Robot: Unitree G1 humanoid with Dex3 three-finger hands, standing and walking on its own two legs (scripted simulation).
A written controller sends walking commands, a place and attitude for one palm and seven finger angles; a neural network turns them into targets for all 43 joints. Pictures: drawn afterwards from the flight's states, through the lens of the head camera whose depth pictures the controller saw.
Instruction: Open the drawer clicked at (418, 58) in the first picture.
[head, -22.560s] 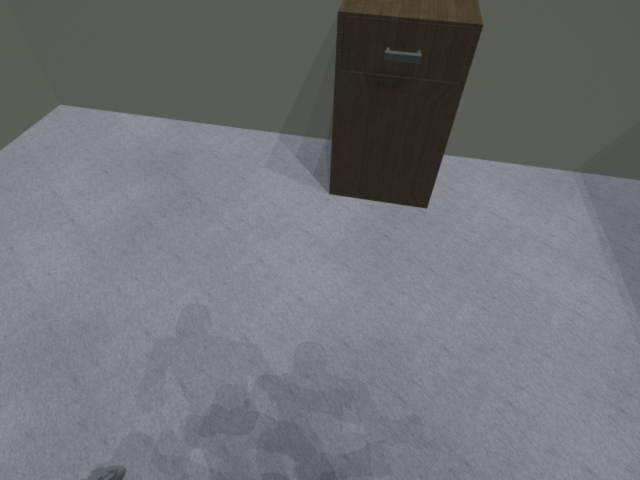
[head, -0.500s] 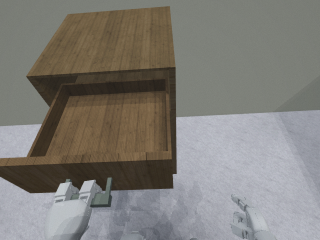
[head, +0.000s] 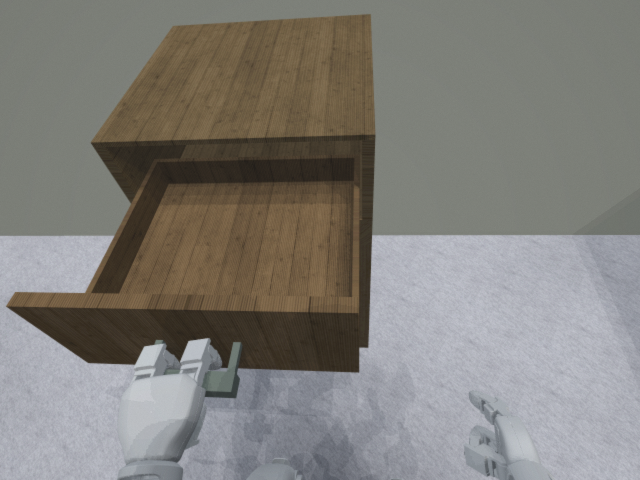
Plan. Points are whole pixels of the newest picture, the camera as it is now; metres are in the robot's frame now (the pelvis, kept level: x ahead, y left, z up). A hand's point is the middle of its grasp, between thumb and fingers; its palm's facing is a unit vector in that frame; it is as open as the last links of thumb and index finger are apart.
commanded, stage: open the thumb to release the handle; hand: left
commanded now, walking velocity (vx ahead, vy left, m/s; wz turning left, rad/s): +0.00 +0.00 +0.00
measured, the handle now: (192, 365) +0.26 +0.19 +0.00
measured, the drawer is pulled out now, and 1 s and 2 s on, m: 0.30 0.30 0.30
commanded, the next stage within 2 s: lift the hand off the handle in 0.20 s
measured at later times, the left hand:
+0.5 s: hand (187, 412) +0.21 +0.19 -0.02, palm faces +0.02 -0.09 -1.00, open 13.8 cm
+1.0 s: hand (174, 393) +0.22 +0.19 +0.03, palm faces +0.02 -0.14 -0.99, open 13.4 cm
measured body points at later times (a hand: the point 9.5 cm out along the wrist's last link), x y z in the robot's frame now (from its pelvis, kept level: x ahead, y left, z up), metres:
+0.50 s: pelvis -0.01 +0.00 +0.00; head +0.03 -0.04 +0.45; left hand +0.20 +0.19 +0.04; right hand +0.19 -0.22 -0.11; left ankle +0.03 +0.15 -0.66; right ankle -0.02 -0.07 -0.66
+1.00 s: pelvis +0.00 +0.01 +0.03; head +0.03 -0.03 +0.47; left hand +0.21 +0.20 +0.08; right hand +0.20 -0.21 -0.08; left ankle +0.03 +0.15 -0.66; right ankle -0.02 -0.07 -0.66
